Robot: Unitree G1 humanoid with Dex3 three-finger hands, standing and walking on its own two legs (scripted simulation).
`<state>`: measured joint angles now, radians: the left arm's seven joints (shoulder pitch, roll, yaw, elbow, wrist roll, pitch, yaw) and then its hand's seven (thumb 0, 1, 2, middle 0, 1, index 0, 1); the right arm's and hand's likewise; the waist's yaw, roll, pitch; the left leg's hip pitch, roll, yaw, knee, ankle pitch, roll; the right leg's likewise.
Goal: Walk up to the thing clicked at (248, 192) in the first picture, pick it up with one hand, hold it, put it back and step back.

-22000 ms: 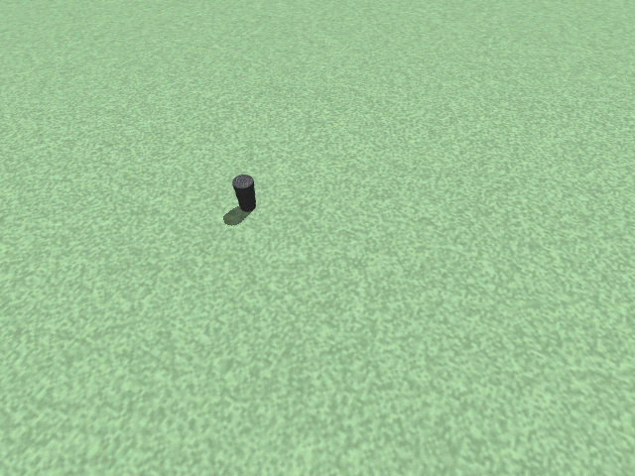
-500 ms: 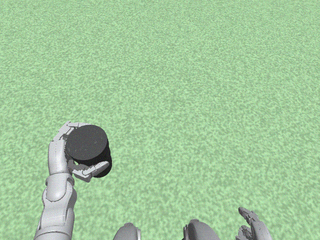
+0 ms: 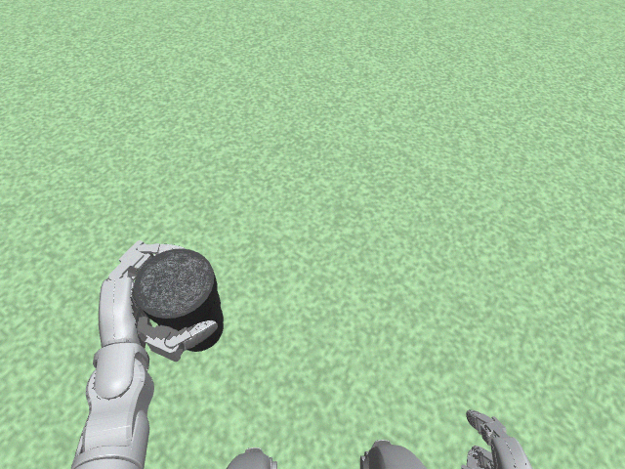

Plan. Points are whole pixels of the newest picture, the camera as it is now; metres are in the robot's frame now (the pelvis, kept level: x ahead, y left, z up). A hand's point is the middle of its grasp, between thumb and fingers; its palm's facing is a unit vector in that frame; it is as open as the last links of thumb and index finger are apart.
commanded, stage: hold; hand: left
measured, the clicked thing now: (188, 307) +0.33 +0.17 +0.00
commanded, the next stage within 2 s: none
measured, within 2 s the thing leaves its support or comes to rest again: neither
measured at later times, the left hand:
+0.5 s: hand (177, 298) +0.32 +0.17 +0.04, palm faces +0.16 -0.99 -0.03, open 11.6 cm
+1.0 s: hand (173, 300) +0.31 +0.17 +0.04, palm faces +0.16 -0.99 -0.03, open 11.5 cm
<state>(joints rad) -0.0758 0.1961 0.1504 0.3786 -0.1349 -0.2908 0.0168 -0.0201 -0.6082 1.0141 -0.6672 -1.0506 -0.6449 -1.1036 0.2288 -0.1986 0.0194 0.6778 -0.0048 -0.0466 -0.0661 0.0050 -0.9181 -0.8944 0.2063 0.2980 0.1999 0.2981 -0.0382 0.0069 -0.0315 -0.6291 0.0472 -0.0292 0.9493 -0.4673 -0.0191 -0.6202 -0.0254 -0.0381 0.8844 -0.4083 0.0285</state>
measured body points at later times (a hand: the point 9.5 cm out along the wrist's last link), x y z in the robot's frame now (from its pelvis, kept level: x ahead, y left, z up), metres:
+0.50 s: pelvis +0.00 +0.00 +0.01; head +0.05 +0.01 +0.46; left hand +0.30 +0.22 +0.04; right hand +0.14 -0.24 -0.10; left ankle +0.01 +0.13 -0.69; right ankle +0.02 -0.14 -0.69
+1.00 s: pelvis +0.00 +0.00 +0.01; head +0.04 +0.01 +0.46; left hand +0.30 +0.23 +0.05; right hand +0.13 -0.24 -0.10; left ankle +0.01 +0.13 -0.69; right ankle +0.02 -0.14 -0.69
